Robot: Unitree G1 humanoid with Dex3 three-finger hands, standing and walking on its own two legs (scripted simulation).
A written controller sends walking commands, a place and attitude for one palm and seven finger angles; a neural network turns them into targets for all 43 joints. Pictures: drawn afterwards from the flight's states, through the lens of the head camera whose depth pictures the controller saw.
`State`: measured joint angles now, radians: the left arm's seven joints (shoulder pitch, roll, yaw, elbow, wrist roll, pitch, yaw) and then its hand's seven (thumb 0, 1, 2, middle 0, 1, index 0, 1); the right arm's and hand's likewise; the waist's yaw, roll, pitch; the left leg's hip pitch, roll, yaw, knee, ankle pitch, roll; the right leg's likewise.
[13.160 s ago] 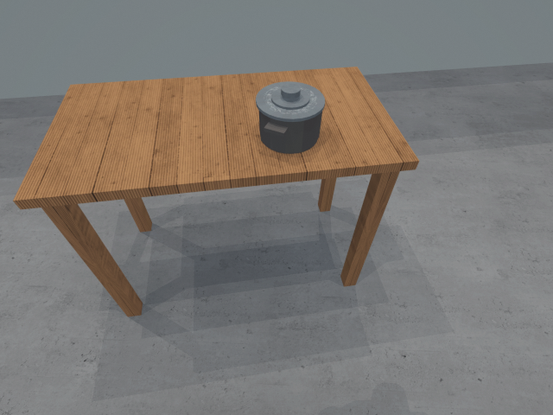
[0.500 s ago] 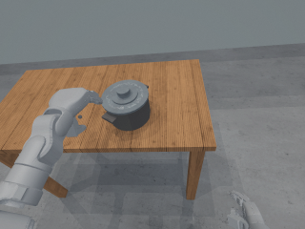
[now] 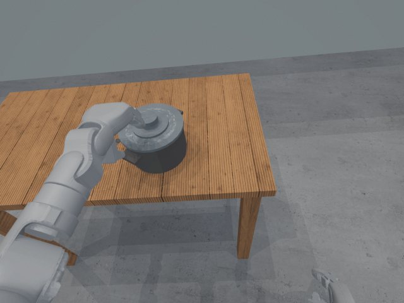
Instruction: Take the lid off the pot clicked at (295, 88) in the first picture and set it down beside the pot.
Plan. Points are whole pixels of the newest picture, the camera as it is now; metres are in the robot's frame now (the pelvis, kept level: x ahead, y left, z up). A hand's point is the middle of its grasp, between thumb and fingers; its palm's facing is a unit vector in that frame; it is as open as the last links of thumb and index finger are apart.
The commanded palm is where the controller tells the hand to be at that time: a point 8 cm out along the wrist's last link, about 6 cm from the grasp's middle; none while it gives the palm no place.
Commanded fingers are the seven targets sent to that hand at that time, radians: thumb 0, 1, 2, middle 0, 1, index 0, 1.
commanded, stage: move the open hand above the knob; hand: left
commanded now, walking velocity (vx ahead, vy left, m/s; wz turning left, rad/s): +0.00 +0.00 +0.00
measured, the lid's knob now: (148, 119) +0.53 +0.15 +0.05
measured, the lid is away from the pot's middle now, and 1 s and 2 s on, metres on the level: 0.00 0.00 0.00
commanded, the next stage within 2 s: lower the open fingers around the knob in 1.26 s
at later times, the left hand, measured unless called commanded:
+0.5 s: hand (136, 114) +0.48 +0.15 +0.12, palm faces -0.30 -0.04 -0.95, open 10.1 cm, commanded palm +0.48 +0.15 +0.18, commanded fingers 0.00 -0.28 1.39 -0.83 -0.08 -0.83 -0.08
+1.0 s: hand (136, 108) +0.50 +0.15 +0.12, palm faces -0.32 -0.06 -0.94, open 10.1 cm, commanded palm +0.50 +0.16 +0.18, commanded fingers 0.00 -0.28 1.39 -0.83 -0.08 -0.83 -0.08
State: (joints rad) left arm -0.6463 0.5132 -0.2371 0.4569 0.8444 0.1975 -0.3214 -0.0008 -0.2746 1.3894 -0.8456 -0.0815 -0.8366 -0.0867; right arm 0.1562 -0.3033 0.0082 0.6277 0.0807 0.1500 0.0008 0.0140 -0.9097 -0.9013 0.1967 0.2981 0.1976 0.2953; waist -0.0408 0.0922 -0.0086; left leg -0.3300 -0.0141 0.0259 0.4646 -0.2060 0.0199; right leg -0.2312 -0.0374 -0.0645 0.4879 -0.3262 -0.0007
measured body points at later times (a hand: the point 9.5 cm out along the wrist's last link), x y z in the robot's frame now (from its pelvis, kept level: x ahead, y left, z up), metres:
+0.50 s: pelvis +0.00 +0.01 +0.00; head +0.04 -0.03 +0.44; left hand +0.49 +0.15 +0.17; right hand +0.08 -0.25 -0.14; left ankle +0.02 +0.11 -0.74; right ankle -0.05 -0.11 -0.74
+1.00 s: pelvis +0.01 +0.01 +0.00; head +0.06 -0.02 +0.44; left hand +0.51 +0.15 +0.17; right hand +0.04 -0.27 -0.14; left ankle +0.02 +0.11 -0.74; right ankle -0.05 -0.11 -0.74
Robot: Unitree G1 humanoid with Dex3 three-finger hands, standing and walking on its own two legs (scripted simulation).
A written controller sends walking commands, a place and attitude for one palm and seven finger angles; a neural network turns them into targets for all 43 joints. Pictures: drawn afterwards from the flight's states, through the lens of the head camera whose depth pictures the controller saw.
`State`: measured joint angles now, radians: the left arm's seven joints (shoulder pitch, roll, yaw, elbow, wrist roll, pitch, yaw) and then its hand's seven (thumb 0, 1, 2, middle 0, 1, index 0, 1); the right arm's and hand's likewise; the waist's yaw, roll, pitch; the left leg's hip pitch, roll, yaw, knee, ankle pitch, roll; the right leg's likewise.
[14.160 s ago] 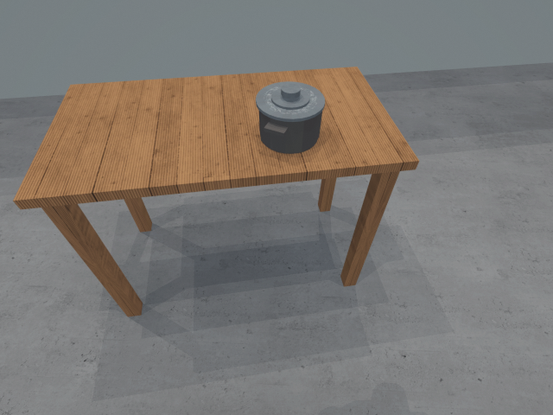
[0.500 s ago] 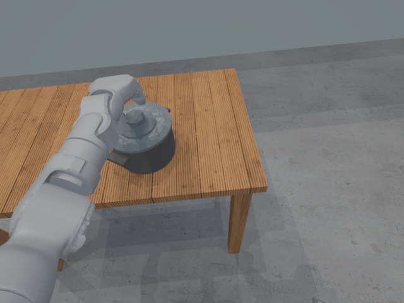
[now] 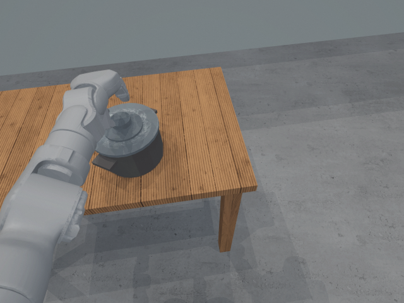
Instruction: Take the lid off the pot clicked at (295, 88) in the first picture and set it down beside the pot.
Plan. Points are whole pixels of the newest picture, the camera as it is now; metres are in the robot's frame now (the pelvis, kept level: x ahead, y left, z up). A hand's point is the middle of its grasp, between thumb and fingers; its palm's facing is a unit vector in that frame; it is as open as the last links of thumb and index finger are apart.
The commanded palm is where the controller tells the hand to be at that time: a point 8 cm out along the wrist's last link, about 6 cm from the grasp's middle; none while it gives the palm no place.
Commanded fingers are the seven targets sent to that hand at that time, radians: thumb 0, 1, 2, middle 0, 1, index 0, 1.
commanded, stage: move the open hand above the knob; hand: left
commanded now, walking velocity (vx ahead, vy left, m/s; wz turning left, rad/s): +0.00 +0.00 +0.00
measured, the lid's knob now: (120, 120) +0.52 +0.16 +0.05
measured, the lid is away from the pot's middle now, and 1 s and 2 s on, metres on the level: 0.00 0.00 0.00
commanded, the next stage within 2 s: lower the open fingers around the knob in 0.26 s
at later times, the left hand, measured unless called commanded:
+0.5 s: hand (110, 112) +0.48 +0.16 +0.12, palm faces -0.34 -0.06 -0.94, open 10.1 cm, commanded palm +0.48 +0.17 +0.17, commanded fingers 0.00 -0.28 1.39 -0.83 -0.08 -0.83 -0.08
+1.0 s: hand (112, 123) +0.48 +0.17 +0.08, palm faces -0.38 -0.07 -0.92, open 10.2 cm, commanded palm +0.49 +0.17 +0.14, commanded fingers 0.00 -0.28 1.39 -0.83 -0.08 -0.83 -0.08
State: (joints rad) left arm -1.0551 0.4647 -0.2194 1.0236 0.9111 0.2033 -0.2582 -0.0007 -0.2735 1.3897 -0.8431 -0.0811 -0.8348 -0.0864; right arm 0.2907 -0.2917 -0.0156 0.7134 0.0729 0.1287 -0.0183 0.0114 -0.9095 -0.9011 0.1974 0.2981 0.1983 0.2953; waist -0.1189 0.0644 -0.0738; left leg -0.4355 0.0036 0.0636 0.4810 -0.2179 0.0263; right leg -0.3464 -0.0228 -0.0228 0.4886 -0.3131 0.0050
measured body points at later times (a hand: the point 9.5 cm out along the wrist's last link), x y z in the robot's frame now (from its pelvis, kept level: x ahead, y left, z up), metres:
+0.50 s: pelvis +0.00 +0.00 +0.00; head +0.05 -0.02 +0.45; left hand +0.50 +0.16 +0.17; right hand +0.05 -0.26 -0.14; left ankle +0.01 +0.11 -0.74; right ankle -0.05 -0.12 -0.74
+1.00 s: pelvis -0.01 +0.00 +0.00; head +0.06 -0.01 +0.44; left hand +0.50 +0.17 +0.14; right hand +0.01 -0.28 -0.14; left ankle +0.01 +0.11 -0.74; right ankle -0.05 -0.12 -0.74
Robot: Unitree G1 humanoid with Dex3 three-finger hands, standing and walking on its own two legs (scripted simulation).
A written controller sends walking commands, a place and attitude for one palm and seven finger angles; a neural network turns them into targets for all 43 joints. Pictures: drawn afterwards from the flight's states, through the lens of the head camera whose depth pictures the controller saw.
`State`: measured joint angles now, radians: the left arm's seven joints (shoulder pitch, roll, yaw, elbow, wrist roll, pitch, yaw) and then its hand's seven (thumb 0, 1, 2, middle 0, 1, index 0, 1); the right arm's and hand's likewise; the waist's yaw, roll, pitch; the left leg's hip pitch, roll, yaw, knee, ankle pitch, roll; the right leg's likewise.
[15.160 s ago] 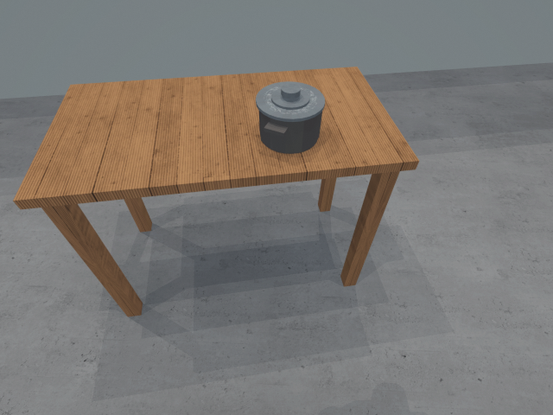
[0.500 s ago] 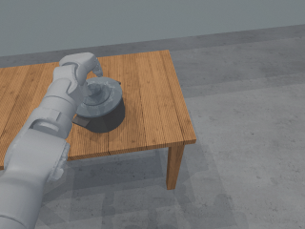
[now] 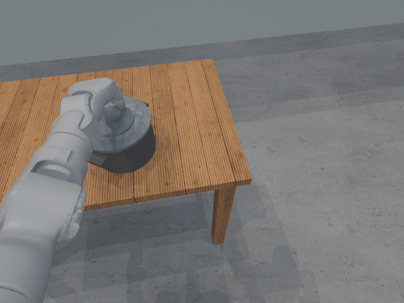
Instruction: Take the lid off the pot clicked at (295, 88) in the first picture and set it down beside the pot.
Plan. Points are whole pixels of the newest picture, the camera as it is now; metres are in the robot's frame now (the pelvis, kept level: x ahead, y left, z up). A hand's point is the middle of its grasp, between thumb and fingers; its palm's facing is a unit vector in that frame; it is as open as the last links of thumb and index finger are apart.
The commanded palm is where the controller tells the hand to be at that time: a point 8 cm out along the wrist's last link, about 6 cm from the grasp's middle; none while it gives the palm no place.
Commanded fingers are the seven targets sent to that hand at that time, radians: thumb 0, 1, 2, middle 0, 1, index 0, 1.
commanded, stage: lower the open fingers around the knob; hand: left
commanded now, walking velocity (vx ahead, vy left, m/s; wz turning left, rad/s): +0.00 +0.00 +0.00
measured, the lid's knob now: (111, 114) +0.52 +0.17 +0.06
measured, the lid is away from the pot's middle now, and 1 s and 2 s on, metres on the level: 0.00 0.00 0.00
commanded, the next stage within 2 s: close the fingers and squeeze the knob in 1.50 s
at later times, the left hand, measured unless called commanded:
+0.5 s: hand (104, 117) +0.49 +0.17 +0.09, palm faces -0.38 -0.05 -0.92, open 10.1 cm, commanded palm +0.50 +0.17 +0.14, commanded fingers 0.00 -0.28 1.39 -0.83 -0.08 -0.83 -0.08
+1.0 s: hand (107, 115) +0.49 +0.16 +0.09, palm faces -0.38 -0.05 -0.92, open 10.1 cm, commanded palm +0.50 +0.16 +0.13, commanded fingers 0.00 -0.28 1.39 -0.83 -0.08 -0.83 -0.08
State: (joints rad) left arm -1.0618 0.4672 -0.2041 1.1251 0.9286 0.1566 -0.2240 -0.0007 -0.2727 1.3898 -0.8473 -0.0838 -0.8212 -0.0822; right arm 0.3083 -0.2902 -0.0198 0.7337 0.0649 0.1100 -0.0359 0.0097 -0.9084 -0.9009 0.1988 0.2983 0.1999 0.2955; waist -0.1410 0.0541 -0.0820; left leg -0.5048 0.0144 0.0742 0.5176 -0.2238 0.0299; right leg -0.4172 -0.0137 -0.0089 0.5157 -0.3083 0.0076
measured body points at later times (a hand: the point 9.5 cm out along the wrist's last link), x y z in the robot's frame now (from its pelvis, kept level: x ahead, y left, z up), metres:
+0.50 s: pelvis +0.00 +0.00 +0.00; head +0.06 -0.02 +0.44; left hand +0.50 +0.17 +0.14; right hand +0.02 -0.27 -0.14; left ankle +0.01 +0.10 -0.73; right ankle -0.04 -0.13 -0.73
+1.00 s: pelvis -0.01 +0.00 +0.00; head +0.07 -0.02 +0.44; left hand +0.51 +0.16 +0.14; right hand +0.01 -0.28 -0.14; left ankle +0.01 +0.10 -0.73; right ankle -0.04 -0.13 -0.73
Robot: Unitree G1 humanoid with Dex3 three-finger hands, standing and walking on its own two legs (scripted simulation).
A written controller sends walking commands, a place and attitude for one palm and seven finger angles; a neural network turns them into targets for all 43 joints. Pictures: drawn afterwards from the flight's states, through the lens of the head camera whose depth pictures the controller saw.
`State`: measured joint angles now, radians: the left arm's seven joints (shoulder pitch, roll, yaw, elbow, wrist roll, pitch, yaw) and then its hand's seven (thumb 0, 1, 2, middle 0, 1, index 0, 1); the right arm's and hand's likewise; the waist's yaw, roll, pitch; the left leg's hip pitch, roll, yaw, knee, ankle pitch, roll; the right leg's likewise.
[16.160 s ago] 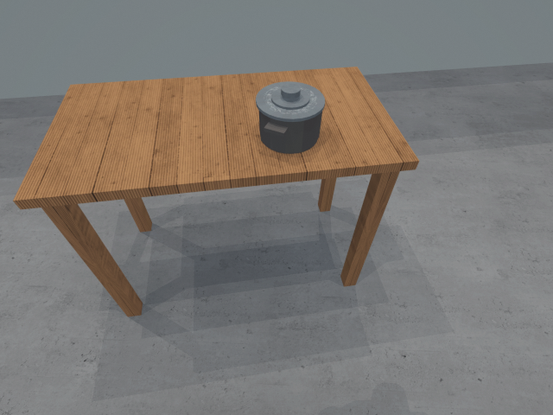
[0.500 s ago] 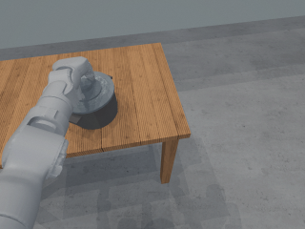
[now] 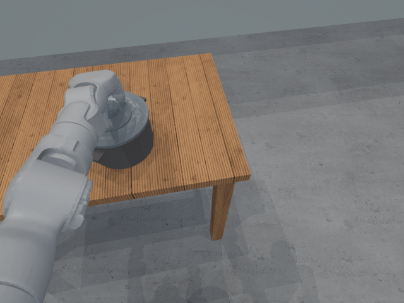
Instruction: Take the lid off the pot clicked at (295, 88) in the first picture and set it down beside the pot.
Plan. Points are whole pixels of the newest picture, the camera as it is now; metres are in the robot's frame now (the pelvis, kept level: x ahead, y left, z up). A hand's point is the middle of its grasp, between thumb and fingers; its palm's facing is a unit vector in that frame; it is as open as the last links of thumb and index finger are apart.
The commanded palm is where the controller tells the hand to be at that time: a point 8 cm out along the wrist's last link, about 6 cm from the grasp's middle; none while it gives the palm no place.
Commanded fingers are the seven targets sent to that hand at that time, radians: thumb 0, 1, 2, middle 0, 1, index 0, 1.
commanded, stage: lower the open fingers around the knob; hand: left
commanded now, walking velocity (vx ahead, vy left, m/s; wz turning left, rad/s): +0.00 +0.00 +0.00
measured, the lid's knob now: (108, 109) +0.53 +0.17 +0.06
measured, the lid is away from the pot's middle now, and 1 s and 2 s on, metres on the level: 0.00 0.00 0.00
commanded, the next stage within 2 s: close the fingers and squeeze the knob in 0.50 s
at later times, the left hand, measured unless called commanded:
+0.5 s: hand (103, 111) +0.50 +0.16 +0.09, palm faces -0.37 -0.04 -0.93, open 10.1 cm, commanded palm +0.51 +0.16 +0.13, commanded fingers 0.00 -0.28 1.39 -0.83 -0.08 -0.83 -0.08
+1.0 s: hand (103, 110) +0.50 +0.17 +0.08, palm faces -0.38 -0.07 -0.92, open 9.4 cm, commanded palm +0.51 +0.16 +0.13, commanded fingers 0.00 0.10 0.94 -0.55 -0.99 -0.55 -0.99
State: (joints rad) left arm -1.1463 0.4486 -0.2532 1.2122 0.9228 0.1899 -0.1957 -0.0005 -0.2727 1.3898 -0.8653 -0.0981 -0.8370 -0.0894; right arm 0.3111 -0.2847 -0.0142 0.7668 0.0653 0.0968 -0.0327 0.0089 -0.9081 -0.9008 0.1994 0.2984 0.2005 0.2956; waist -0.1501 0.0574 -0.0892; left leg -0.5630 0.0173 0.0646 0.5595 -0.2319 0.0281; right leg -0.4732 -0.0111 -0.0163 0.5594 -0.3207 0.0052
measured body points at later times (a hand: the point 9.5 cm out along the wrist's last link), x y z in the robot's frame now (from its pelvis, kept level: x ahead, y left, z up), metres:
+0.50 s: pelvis +0.00 +0.00 +0.00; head +0.07 -0.01 +0.44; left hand +0.51 +0.16 +0.14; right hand +0.01 -0.27 -0.14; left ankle +0.02 +0.11 -0.73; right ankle -0.04 -0.12 -0.73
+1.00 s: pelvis +0.00 +0.01 +0.00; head +0.08 -0.01 +0.44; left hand +0.52 +0.17 +0.14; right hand -0.01 -0.27 -0.13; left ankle +0.02 +0.11 -0.73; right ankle -0.04 -0.12 -0.73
